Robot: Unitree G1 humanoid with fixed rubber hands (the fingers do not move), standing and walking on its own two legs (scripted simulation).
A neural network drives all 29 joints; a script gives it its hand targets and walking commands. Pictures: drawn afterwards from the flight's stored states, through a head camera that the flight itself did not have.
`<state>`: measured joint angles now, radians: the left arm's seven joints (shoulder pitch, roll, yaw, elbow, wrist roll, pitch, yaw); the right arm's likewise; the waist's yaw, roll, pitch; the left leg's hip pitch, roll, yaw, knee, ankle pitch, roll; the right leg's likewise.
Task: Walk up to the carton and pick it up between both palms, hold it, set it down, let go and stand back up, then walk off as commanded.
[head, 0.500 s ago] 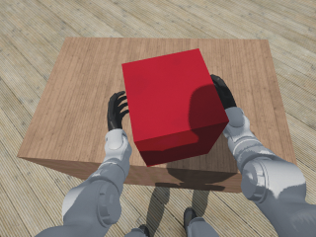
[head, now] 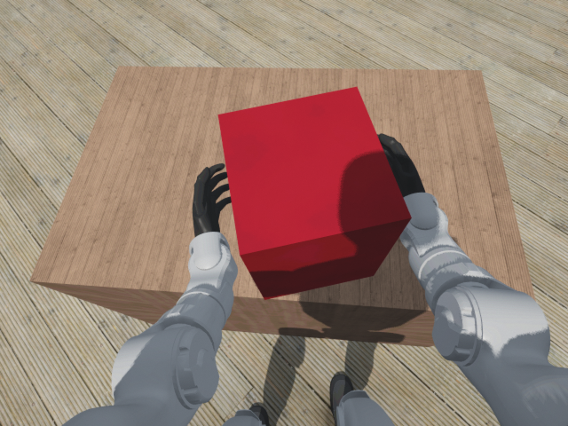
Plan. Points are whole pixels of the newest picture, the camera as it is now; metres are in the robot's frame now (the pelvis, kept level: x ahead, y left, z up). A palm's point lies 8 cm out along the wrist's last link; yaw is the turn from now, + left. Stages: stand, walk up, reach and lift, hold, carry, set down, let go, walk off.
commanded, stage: reach and lift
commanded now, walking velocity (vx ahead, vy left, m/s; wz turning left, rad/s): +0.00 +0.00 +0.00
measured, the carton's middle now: (305, 205) +0.43 -0.01 -0.04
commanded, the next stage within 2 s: none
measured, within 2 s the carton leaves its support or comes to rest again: leaves its support in 1.08 s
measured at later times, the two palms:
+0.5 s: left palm (206, 230) +0.38 +0.13 -0.01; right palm (404, 193) +0.42 -0.16 +0.00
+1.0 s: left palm (203, 236) +0.37 +0.14 -0.01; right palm (400, 200) +0.41 -0.15 +0.00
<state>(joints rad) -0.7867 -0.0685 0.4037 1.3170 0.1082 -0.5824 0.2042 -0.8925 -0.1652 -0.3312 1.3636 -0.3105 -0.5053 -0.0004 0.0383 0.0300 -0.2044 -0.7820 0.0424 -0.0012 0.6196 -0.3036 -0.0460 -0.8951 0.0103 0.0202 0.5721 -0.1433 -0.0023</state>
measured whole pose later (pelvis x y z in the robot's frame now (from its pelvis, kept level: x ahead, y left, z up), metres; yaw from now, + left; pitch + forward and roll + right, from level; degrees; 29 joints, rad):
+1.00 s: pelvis -0.01 +0.00 +0.00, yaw +0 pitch +26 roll +1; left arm -0.74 -0.05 0.34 1.34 0.03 -0.57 0.23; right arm -0.87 -0.13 -0.23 1.46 -0.19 -0.56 -0.07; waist 0.04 0.03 -0.24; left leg -0.78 0.04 0.00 0.62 -0.29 -0.05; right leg -0.89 0.01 0.02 0.57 -0.13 0.00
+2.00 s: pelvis -0.03 +0.01 +0.02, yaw +1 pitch +8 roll -1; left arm -0.83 0.07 0.14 1.00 -0.12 0.18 0.23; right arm -0.90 -0.12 -0.04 1.06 0.14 0.18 -0.15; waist 0.04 0.03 -0.24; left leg -0.45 0.04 -0.04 0.58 -0.27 -0.04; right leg -0.51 0.01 -0.01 0.45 -0.08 0.00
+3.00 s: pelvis -0.03 +0.02 +0.03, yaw +2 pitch +2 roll -1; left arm -0.77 0.07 0.21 0.73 0.02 0.43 0.17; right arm -0.89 -0.09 -0.05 0.90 0.13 0.35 -0.19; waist -0.01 0.03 -0.18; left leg -0.29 0.03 -0.05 0.50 -0.25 -0.03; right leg -0.34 -0.01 -0.02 0.36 -0.06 0.01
